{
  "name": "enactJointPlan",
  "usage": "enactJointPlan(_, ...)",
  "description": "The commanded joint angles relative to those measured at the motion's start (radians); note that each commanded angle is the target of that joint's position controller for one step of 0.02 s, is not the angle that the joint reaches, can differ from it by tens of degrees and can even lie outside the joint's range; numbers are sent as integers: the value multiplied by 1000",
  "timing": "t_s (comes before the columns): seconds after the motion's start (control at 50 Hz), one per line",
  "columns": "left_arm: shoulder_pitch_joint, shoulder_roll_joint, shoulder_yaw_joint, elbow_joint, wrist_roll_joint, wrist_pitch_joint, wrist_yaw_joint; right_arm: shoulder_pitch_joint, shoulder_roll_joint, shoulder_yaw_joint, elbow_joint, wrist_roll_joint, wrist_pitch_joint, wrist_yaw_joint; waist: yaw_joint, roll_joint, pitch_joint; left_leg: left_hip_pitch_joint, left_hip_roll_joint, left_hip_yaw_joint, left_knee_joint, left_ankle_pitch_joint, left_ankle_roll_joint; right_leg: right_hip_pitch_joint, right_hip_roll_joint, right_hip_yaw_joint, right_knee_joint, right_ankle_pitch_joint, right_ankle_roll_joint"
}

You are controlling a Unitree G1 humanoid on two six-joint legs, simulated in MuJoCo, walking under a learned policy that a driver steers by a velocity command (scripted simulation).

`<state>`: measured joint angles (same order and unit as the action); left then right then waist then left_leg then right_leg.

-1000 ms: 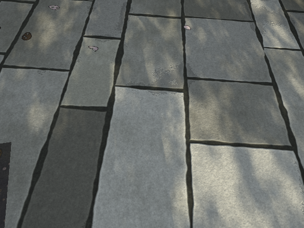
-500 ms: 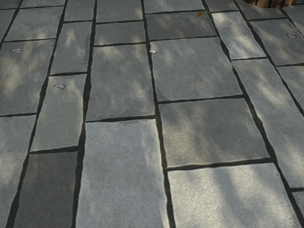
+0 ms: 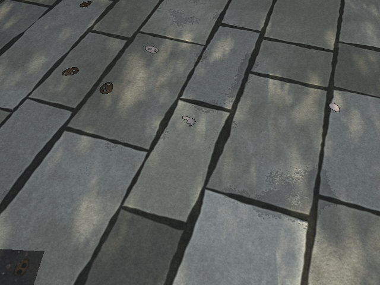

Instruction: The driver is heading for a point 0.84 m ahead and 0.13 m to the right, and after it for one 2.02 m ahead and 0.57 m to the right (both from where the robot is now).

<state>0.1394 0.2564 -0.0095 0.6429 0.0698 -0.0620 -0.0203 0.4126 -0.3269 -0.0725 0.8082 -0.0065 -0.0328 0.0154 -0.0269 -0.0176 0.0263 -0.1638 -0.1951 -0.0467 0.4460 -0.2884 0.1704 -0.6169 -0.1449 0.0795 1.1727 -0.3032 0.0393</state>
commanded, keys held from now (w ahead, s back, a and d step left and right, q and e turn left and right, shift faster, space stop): w+q+shift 0.04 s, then w+shift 0.20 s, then w+e+shift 0.76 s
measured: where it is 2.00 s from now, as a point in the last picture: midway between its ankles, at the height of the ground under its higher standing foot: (266, 62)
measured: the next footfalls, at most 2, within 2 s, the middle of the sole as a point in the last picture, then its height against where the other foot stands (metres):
right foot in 0.24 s outside the picture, level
left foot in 0.66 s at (154, 199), level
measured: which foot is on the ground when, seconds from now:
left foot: down 0.00-0.22, up 0.24-0.64, down 0.66-1.00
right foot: up 0.00-0.22, down 0.24-0.66, up 0.68-1.00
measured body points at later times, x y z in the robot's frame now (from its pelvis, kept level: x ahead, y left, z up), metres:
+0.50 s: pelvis +0.48 -0.03 +0.01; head +0.50 -0.02 +0.46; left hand +0.35 +0.23 -0.11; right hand +0.76 -0.21 -0.05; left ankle +0.58 +0.13 -0.68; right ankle +0.42 -0.13 -0.73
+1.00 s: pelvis +0.95 +0.00 -0.02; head +0.98 -0.02 +0.43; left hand +1.28 +0.14 -0.06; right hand +0.79 -0.26 -0.14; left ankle +0.78 +0.15 -0.73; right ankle +1.11 -0.14 -0.68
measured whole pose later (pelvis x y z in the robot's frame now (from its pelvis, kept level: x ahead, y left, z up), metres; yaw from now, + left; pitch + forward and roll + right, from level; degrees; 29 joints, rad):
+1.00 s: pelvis +0.95 +0.00 -0.02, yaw -19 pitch +2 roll +2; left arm -0.04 0.35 0.04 0.62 0.03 0.00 -0.10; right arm 0.51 -0.32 -0.05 0.92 -0.02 -0.11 -0.01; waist -0.08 -0.03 0.03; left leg 0.21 0.00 0.28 0.21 -0.42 -0.05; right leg -0.78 -0.05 -0.13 0.82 -0.01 -0.13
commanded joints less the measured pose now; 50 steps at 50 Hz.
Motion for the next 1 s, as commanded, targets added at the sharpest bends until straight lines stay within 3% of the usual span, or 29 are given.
enactJointPlan(0.02, -103, 107, 19, -98, -5, 14, -9, -31, -142, -31, -79, 2, -40, -4, 18, 19, 117, -163, 206, -309, -315, 100, 150, -48, 19, -90, -207, 120, 37)
enactJointPlan(0.1, -199, 83, 4, -119, -28, -3, -22, 28, -146, -33, -44, 18, -54, -2, -52, 70, 75, -70, 210, -263, -318, 465, 82, 100, 83, -130, -537, 442, -4)
enactJointPlan(0.14, -178, 91, 8, -101, -31, -6, -19, 28, -156, -30, -23, 20, -61, -6, -51, 51, 16, 54, 230, -233, -302, 656, 54, 171, 125, -140, -594, 481, -39)
enactJointPlan(0.16, -160, 115, 17, -104, -29, -13, -11, 35, -173, -31, -16, 20, -66, -12, -36, 89, 16, 106, 262, -246, -225, 833, 36, 211, 132, -131, -628, 435, -62)
enactJointPlan(0.2, 56, 201, 58, -41, -36, -16, 15, 13, -228, -41, 1, -9, -62, -20, 80, 112, -114, 223, 286, -251, 38, 1109, -7, 397, 189, -120, -614, 249, -93)
enactJointPlan(0.22, 276, 232, 78, 21, -50, -12, 33, -60, -232, -42, -5, -31, -54, -21, 215, 104, -198, 152, 258, -212, 283, 1047, -19, 600, 167, -134, -626, 189, -99)
enactJointPlan(0.24, 480, 294, 101, 62, -32, -8, 57, -73, -142, -20, -17, -43, -60, -26, 292, 14, -301, -37, 211, -163, 658, 791, -29, 837, 19, 37, -563, -112, -107)
enactJointPlan(0.26, 434, 402, 125, 81, 4, -12, 46, 111, 36, 23, -61, 14, -66, -8, 108, -423, -381, -381, 6, -115, 1017, -149, -81, 1015, -243, 671, -802, -353, -246)
enactJointPlan(0.28, 347, 290, 114, 75, -25, -7, 19, 46, -49, 32, -44, -10, -72, -11, 121, -264, -306, -495, 57, -123, 1030, -117, -52, 943, -212, 864, -930, -410, -278)
enactJointPlan(0.3, 251, 218, 105, 73, -35, -12, 9, -66, -86, 24, -54, -13, -68, -6, 99, -111, -168, -512, 125, -116, 996, -5, -52, 802, -172, 668, -914, -330, -288)
enactJointPlan(0.32, 244, 172, 96, 93, -38, -13, 1, -150, -96, 28, -74, -28, -68, 2, 98, -5, -117, -495, 158, -91, 946, 22, -54, 697, -128, 546, -908, -206, -286)
enactJointPlan(0.34, 268, 135, 82, 123, -39, -14, -1, -216, -84, 33, -101, -46, -66, 9, 86, 15, -69, -486, 189, -75, 885, 20, -58, 618, -73, 446, -912, -113, -266)
enactJointPlan(0.36, 284, 113, 72, 154, -42, -17, 2, -221, -57, 43, -126, -59, -58, 17, 48, -28, -37, -480, 208, -66, 838, 6, -74, 554, -39, 406, -922, -68, -268)
enactJointPlan(0.42, 343, 132, 76, 198, -59, -34, 9, -285, -17, 72, -175, -79, -47, 26, 19, -38, 36, -549, 264, -36, 686, -40, -129, 475, -17, 367, -993, 5, -306)
enactJointPlan(0.46, 322, 160, 88, 189, -57, -38, 17, -407, -20, 91, -233, -68, -55, 38, 23, -29, 89, -511, 279, 0, 472, 76, -169, 361, 4, 313, -1069, 66, -311)
enactJointPlan(0.52, 303, 206, 109, 183, -74, -43, 5, -495, -3, 108, -253, -35, -59, 53, 49, -43, 75, -198, 220, 74, 215, 300, -187, 211, 49, 226, -1132, 241, -265)
enactJointPlan(0.58, 351, 217, 114, 204, -85, -40, 0, -488, -48, 88, -245, -32, -59, 29, 60, -32, 33, -139, 200, 62, 116, 331, -170, 383, 29, 223, -1019, 483, -223)
enactJointPlan(0.62, 362, 251, 122, 214, -76, -32, 3, -308, -98, 57, -192, -38, -66, 3, -22, -13, -106, 73, 149, 79, 80, 184, -146, 449, 67, 180, -702, 760, -184)
enactJointPlan(0.64, 332, 255, 126, 203, -76, -34, 0, -146, -132, 36, -154, -44, -71, -16, -107, -10, -189, 290, 215, 35, 103, 133, -132, 325, 109, 172, -460, 678, -164)
enactJointPlan(0.66, 306, 163, 104, 170, -73, -43, 3, 65, -214, 4, -135, -66, -72, -40, -182, 102, -333, 495, 463, -222, 67, -243, -105, 179, 166, 109, -127, 329, -159)
enactJointPlan(0.68, 380, 47, 74, 112, -114, -38, 8, 43, -270, -9, -137, -79, -60, -40, -87, 359, -452, 612, 706, -752, -149, -526, -19, -61, 238, 31, 170, -163, -140)
enactJointPlan(0.7, 326, 107, 76, 121, -88, -19, 15, -46, -206, -12, -141, -58, -49, -39, -67, 257, -315, 492, 666, -776, -212, -606, 5, -185, 160, 13, 240, -77, -154)
enactJointPlan(0.72, 238, 130, 83, 124, -70, -7, 9, -111, -108, 8, -147, -50, -53, -36, -65, 137, -169, 368, 610, -576, -190, -453, -11, -208, 112, -1, 205, -5, -153)
enactJointPlan(0.74, 193, 120, 83, 122, -63, 2, -3, -123, -65, 17, -127, -51, -58, -30, -49, 77, -82, 252, 566, -421, -199, -234, -23, -179, 83, -3, 159, 25, -145)
enactJointPlan(0.78, 160, 81, 80, 103, -42, 31, -25, -97, -34, 26, -80, -41, -73, -29, -5, 121, -14, 134, 511, -222, -225, -17, -54, -139, 45, -2, 113, 27, -131)
enactJointPlan(0.82, 84, 49, 70, 60, -37, 57, -39, -69, 0, 32, -37, -15, -90, -19, 16, 118, 21, 123, 494, -91, -253, 148, -77, -190, 22, -19, 96, 44, -125)
enactJointPlan(0.88, -31, 45, 53, -20, -37, 61, -62, -97, -7, 29, -17, -13, -105, -16, 51, 115, 49, 81, 450, 112, -295, 366, -100, -195, 24, -65, -16, 195, -127)
enactJointPlan(0.94, -138, 60, 37, -58, -43, 58, -86, -99, -48, 22, 0, -15, -109, -22, 52, 50, 97, 30, 384, 280, -350, 511, -131, -42, 73, -187, -296, 340, -157)
enactJointPlan(1.0, -121, 96, 40, -45, -43, 53, -84, -29, -136, 5, 9, -15, -98, -33, 81, 74, 45, 146, 402, 328, -195, 1132, -154, 141, 187, -288, -412, 319, -207)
